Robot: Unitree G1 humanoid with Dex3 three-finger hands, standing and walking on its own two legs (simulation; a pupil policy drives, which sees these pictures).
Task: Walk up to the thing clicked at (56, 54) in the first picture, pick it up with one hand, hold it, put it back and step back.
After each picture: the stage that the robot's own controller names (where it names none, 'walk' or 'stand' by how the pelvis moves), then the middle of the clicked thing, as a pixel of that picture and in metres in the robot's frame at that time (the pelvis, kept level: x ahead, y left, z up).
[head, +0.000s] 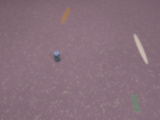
stand; (57, 56) +1.26 +0.29 -0.72
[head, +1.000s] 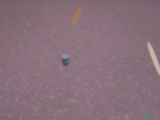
walk; (65, 59) +1.16 +0.16 -0.70
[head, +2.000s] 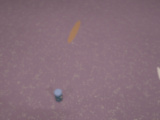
walk; (58, 95) +0.73 +0.19 -0.71
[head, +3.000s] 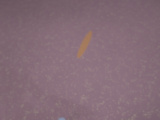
walk; out of the picture +0.48 +0.24 -0.70
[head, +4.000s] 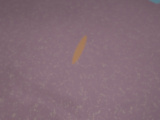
stand; out of the picture +0.40 +0.20 -0.72
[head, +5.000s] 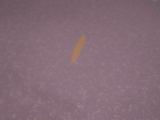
stand; out of the picture +0.40 +0.21 -0.72
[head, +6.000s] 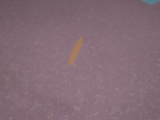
stand; out of the picture +0.40 +0.22 -0.73
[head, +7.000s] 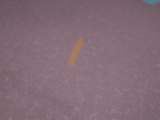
stand; out of the picture +0.39 +0.22 -0.73
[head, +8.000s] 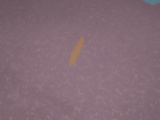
stand; out of the picture +0.39 +0.22 -0.73
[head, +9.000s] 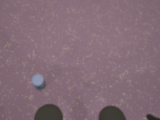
go down; (39, 82) +0.44 +0.23 -0.47
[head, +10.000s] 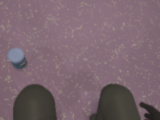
go down; (17, 59) +0.46 +0.28 -0.31
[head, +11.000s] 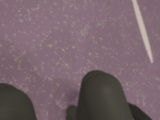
close in; out of the picture +0.44 +0.32 -0.23
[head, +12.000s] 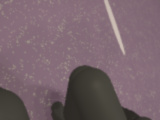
close; out of the picture +0.43 +0.32 -0.22
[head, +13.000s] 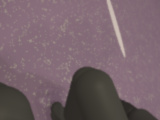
lift; out of the picture +0.39 +0.29 -0.23
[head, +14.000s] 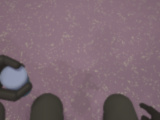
lift; (18, 82) +0.33 +0.23 -0.04
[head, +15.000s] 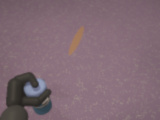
hold; (39, 97) +0.32 +0.16 +0.01
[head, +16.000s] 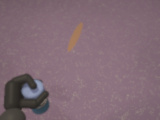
hold; (36, 97) +0.32 +0.17 -0.01
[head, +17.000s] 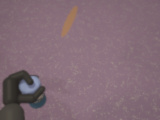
crouch; (34, 92) +0.35 +0.18 -0.06
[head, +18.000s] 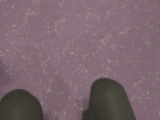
lower; out of the picture +0.47 +0.28 -0.11
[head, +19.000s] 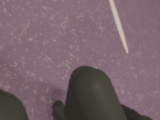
lower; out of the picture +0.41 +0.33 -0.23
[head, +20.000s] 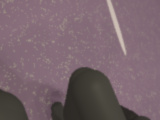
lower; out of the picture +0.40 +0.33 -0.23
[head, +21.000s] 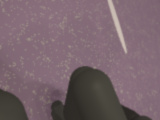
lower; out of the picture +0.41 +0.33 -0.22
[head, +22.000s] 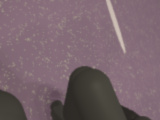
lower; out of the picture +0.41 +0.33 -0.22
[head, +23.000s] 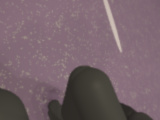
open; out of the picture +0.40 +0.32 -0.22
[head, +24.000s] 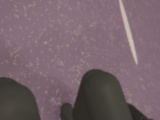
stand; out of the picture +0.40 +0.31 -0.23
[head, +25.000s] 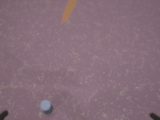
stand; (46, 107) +0.41 +0.22 -0.56
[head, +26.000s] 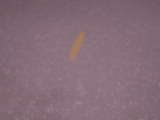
stand; out of the picture +0.38 +0.21 -0.66
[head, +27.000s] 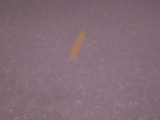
stand; out of the picture +0.38 +0.21 -0.67
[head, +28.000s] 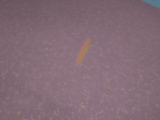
stand; out of the picture +0.40 +0.19 -0.72
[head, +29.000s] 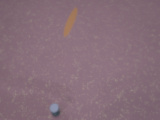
walk; (55, 109) +0.46 +0.19 -0.70
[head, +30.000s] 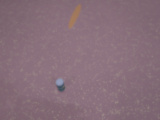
walk; (60, 85) +0.72 +0.23 -0.70
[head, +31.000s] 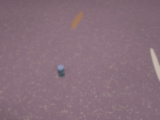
stand; (61, 70) +1.02 +0.24 -0.70
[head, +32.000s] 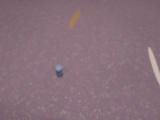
stand; (59, 71) +1.00 +0.23 -0.72
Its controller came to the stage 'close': yes
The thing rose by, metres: 0.70
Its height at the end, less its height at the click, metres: +0.00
